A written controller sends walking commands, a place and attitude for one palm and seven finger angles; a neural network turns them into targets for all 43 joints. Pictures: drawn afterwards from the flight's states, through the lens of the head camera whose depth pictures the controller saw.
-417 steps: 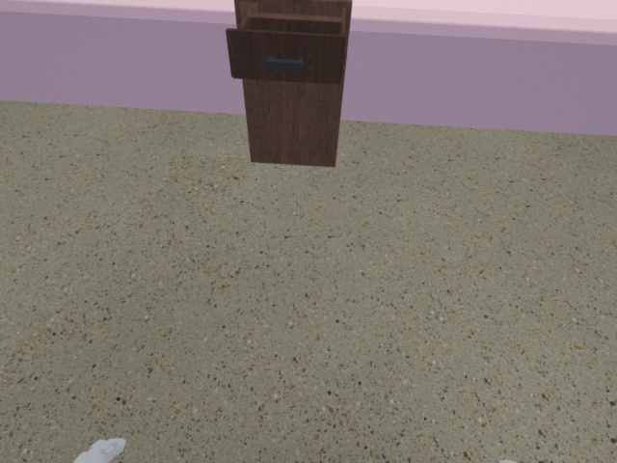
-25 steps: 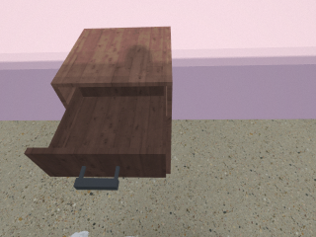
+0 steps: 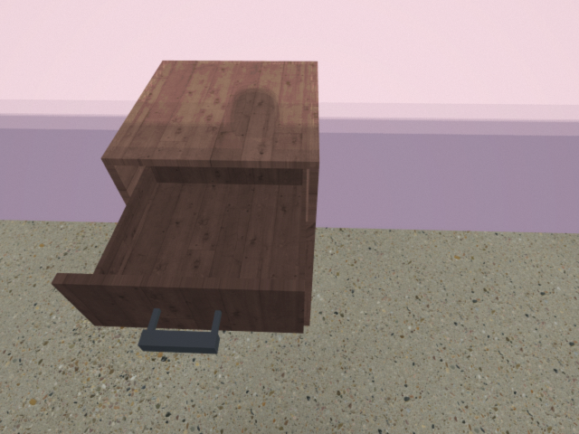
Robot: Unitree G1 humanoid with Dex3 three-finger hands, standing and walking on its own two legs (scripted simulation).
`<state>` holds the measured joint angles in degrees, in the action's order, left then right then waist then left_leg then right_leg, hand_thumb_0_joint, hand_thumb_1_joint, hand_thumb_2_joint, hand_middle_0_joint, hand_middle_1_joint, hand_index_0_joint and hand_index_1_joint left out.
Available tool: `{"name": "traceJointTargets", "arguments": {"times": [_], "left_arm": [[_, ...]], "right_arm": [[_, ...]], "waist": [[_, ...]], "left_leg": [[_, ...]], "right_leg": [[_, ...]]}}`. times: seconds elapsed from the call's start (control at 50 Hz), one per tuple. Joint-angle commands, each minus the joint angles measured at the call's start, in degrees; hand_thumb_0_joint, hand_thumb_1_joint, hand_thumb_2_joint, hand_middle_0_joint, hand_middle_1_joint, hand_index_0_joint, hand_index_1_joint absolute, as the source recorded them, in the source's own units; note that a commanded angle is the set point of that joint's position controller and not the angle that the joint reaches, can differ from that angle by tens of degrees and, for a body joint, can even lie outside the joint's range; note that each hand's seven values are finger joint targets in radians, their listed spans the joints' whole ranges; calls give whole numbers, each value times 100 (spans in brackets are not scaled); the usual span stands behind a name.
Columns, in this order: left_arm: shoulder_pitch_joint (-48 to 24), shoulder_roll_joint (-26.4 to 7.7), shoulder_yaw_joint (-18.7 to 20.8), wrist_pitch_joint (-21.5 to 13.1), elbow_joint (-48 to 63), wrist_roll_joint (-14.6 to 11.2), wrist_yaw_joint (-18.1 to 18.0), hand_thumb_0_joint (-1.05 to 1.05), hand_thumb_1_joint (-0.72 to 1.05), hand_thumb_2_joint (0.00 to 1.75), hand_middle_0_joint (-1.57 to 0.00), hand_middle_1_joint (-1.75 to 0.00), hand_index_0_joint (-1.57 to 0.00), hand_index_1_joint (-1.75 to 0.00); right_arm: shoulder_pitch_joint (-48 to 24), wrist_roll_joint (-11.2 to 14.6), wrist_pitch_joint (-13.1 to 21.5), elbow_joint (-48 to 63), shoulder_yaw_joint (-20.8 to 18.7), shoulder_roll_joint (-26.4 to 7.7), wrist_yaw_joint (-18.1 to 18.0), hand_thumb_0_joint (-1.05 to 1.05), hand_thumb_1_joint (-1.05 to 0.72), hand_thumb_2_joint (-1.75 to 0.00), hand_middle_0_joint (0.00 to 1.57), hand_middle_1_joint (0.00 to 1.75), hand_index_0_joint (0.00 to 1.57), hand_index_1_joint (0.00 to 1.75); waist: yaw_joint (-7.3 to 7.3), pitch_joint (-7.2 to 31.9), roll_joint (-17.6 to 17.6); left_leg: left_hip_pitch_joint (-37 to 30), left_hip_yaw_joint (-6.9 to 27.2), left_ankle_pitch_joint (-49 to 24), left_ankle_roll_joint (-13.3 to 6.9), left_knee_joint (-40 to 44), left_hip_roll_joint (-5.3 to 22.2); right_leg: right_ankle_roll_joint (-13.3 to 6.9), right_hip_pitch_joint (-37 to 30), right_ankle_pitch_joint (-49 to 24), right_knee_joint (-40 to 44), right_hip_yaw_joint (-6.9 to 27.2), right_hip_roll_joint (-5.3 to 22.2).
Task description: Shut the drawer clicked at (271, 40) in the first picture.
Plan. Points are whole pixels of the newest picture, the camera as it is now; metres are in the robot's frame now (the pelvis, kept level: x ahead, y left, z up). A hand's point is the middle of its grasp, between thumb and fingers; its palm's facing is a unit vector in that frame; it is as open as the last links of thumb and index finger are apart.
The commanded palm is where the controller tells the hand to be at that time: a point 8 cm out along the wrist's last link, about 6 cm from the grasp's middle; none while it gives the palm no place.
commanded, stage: look again from close up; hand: left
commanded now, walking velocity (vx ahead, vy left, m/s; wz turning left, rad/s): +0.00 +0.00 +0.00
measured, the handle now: (183, 328) +0.29 +0.20 -0.09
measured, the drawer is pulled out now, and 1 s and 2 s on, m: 0.28 0.25 0.25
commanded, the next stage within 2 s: raise the hand and make a fist in 0.40 s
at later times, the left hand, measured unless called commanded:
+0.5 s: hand out of the picture -0.01 +0.16 -0.17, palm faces +0.03 -0.98 -0.19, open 7.3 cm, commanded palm +0.08 +0.21 -0.07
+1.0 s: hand out of the picture +0.10 +0.16 -0.05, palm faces +0.12 -0.99 -0.04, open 5.5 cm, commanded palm +0.09 +0.21 -0.04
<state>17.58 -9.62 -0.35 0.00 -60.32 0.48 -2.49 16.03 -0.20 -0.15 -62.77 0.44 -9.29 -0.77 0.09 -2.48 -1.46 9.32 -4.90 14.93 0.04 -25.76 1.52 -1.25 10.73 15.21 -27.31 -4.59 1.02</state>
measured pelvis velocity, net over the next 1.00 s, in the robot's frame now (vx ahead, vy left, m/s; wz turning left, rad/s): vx -0.04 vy -0.01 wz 0.05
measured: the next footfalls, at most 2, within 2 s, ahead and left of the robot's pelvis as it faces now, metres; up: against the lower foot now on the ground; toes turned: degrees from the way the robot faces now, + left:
none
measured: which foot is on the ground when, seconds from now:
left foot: down 0.00-1.00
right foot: down 0.00-1.00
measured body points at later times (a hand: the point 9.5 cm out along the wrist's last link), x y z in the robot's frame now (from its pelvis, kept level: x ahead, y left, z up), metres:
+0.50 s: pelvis +0.00 +0.00 +0.00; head +0.00 -0.01 +0.45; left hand -0.01 +0.21 -0.16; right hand -0.02 -0.21 -0.17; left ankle -0.01 +0.12 -0.74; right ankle +0.00 -0.10 -0.74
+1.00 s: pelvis -0.04 -0.01 -0.09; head +0.01 +0.01 +0.35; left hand +0.09 +0.22 -0.05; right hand +0.23 -0.22 -0.11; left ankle -0.01 +0.12 -0.74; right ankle +0.00 -0.10 -0.74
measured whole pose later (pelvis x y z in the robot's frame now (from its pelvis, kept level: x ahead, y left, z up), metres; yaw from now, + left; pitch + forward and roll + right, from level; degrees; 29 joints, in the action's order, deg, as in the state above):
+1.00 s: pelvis -0.04 -0.01 -0.09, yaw +3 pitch +12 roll -1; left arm 36.1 -9.2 2.0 -36.0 1.9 -9.5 10.4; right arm 5.2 0.5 16.9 -28.8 -3.9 -14.7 0.4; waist -3.1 6.7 1.8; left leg 49.4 -0.1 29.8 0.6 -67.6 2.6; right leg -2.9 47.8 30.1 -66.3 -8.0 2.8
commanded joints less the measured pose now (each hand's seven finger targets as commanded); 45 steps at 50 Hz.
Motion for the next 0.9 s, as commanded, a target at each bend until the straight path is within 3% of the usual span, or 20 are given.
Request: {"name": "traceJointTargets", "arguments": {"times": [0.0,0.24,0.46,0.48,0.5,0.52,0.54,0.56,0.58,0.62,0.64,0.66,0.7,0.72,0.74,0.76,0.8,0.82,0.84,0.88], "left_arm": [[274,-552,54,-147,162,26,-27,0,90,90,-20,-30,-20,-30],[421,-462,26,-161,-66,30,-31,0,90,90,-20,-30,-20,-30],[484,-356,25,-148,-80,27,-31,0,90,90,-20,-30,-20,-30],[708,-558,80,-259,-309,95,-205,0,90,90,-20,-30,-20,-30],[-3335,-1314,251,-1519,8397,-1196,-64,0,90,90,-22,-32,-22,-32],[-1095,-1111,400,-1192,6878,-676,-377,0,90,90,-24,-34,-24,-34],[-706,-708,177,-898,6375,-771,-670,0,90,90,-26,-37,-26,-37],[736,523,-567,-305,5221,-712,-641,0,90,90,-28,-39,-28,-39],[-19,703,-855,-429,6351,-985,-493,0,90,90,-30,-41,-30,-41],[80,471,-780,-966,6395,-962,-340,0,90,90,-34,-45,-34,-45],[373,506,-647,-1177,5949,-909,-237,0,90,90,-36,-47,-36,-47],[711,443,-437,-1467,5573,-870,-68,0,90,90,-38,-50,-38,-50],[1965,579,-228,-2199,5226,-1091,487,0,90,90,-42,-54,-42,-54],[2495,442,50,-2577,5290,-1177,795,0,90,90,-44,-56,-44,-56],[2854,133,461,-2926,5157,-1149,1054,0,90,90,-46,-58,-46,-58],[2594,305,185,-3286,5516,-1173,1271,0,90,90,-48,-60,-48,-60],[1901,-165,416,-4083,6338,-975,1576,0,90,90,-52,-65,-52,-65],[1787,-438,642,-4315,6639,-920,1546,0,90,90,-54,-67,-54,-67],[1776,-721,890,-4381,6844,-862,1433,0,90,90,-56,-69,-56,-69],[1558,-482,699,-4391,7619,-984,1299,0,90,90,-60,-73,-60,-73]], "right_arm": [[338,-19,90,59,-109,-514,-37,0,-90,-90,20,30,20,30],[395,-4,122,-141,-93,-380,-54,0,-90,-90,20,30,20,30],[566,-18,136,-232,-92,-292,-61,0,-90,-90,20,30,20,30],[-92,-17,203,241,-89,-439,-38,0,-90,-90,20,30,20,30],[-50,289,1079,2374,-218,-1594,-300,0,-90,-90,20,30,20,30],[-595,216,1604,1996,-40,-1029,-479,0,-90,-90,20,30,20,30],[-551,222,1837,1664,-171,-1173,-449,0,-90,-90,20,30,20,30],[-292,318,1894,1644,-143,-886,-340,0,-90,-90,20,30,20,30],[-331,348,1978,2043,-117,-1093,-347,0,-90,-90,20,30,20,30],[-474,278,2226,2331,-212,-1220,-415,0,-90,-90,20,30,20,30],[-481,190,2263,2519,-271,-1234,-375,0,-90,-90,20,30,20,30],[-436,130,2253,2646,-347,-1229,-301,0,-90,-90,20,30,20,30],[-663,69,2257,3031,-451,-1149,-139,0,-90,-90,20,30,20,30],[-784,66,2215,3215,-512,-1107,-40,0,-90,-90,20,30,20,30],[-854,81,2154,3315,-581,-1098,104,0,-90,-90,20,30,20,30],[-921,72,2140,3474,-563,-1088,187,0,-90,-90,20,30,20,30],[-982,35,2145,3681,-634,-1019,279,0,-90,-90,20,30,20,30],[-992,10,2122,3751,-647,-978,285,0,-90,-90,20,30,20,30],[-958,-9,2061,3731,-657,-968,281,0,-90,-90,20,30,20,30],[-1039,18,1976,4006,-621,-919,224,0,-90,-90,20,30,20,30]], "waist": [[30,-22,255],[18,-174,19],[2,-246,107],[-180,-450,734],[530,2526,-560],[-33,2298,-1330],[138,1765,-1197],[177,905,-630],[261,357,-259],[410,-129,827],[381,-300,1200],[252,-211,1743],[-163,180,2132],[-339,432,2085],[-484,683,1451],[-419,937,1169],[-336,1525,61],[-377,1823,-199],[-413,1741,-547],[-272,1888,-823]], "left_leg": [[-34,555,-846,-201,451,491],[18,555,-739,-205,573,507],[174,592,-474,-217,575,486],[904,377,-671,36,-675,480],[-821,354,-1026,-208,163,-113],[-804,215,-1337,-222,300,-25],[-288,294,-861,-31,258,45],[260,422,-328,-90,307,77],[555,589,62,-116,263,61],[1049,634,622,-193,-204,-105],[1363,611,693,-180,-497,-196],[1714,601,693,-118,-753,-208],[2392,529,709,-40,-1217,-212],[2596,450,575,2,-1426,-231],[2637,366,267,67,-1610,-286],[2875,327,159,61,-1876,-310],[3087,271,-17,25,-2494,-268],[3197,277,-80,-15,-2687,-241],[3324,291,56,-27,-2778,-219],[3253,379,296,-90,-2913,-191]], "right_leg": [[-81,201,-929,648,712,616],[-95,278,-797,744,679,603],[-92,372,-458,792,699,572],[39,118,-3090,578,886,913],[-18,-426,-1823,141,567,362],[-155,-286,-864,-97,291,32],[-87,140,-370,-71,17,32],[-40,529,-158,-59,-107,46],[11,664,28,-38,-144,75],[97,1434,897,38,-105,31],[77,1806,1263,-44,-96,27],[71,2109,1512,-264,-115,-9],[42,2249,1634,-789,-52,-1],[15,2125,1373,-1043,-11,-14],[-78,1947,783,-1377,6,-8],[-75,2014,346,-1772,12,27],[-138,2490,2,-2467,124,29],[-162,2636,-18,-2705,190,30],[-187,2851,196,-2780,266,12],[-215,3056,508,-2835,315,11]]}}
